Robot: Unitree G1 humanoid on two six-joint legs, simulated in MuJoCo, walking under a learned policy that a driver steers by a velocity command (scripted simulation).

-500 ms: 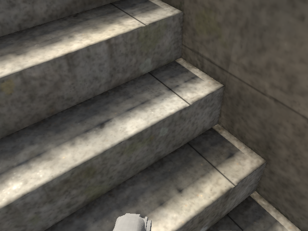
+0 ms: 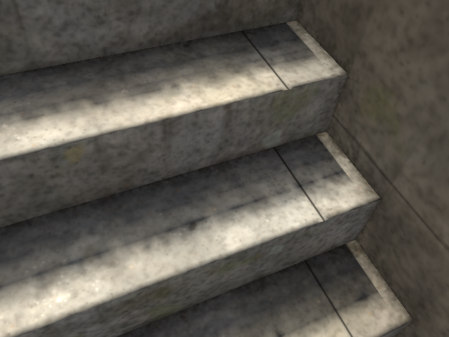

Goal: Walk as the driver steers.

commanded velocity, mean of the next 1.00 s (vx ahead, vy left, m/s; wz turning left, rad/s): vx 0.01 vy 0.00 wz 0.58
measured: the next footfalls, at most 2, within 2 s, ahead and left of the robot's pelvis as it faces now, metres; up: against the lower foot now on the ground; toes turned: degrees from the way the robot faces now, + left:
right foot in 0.16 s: +0.15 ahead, -0.14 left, +0.00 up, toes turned +6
left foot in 0.66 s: +0.06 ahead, +0.06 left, +0.00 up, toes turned +26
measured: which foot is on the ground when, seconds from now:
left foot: down 0.00-0.16, up 0.18-0.64, down 0.66-1.00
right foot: up 0.00-0.14, down 0.16-0.66, up 0.68-1.00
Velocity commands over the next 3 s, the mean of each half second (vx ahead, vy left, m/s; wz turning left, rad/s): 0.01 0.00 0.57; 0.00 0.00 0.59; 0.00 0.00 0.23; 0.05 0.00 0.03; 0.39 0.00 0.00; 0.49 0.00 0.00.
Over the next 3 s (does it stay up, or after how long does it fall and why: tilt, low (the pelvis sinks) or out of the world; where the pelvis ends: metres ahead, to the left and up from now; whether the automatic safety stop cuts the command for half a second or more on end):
stays up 0.26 0.25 0.24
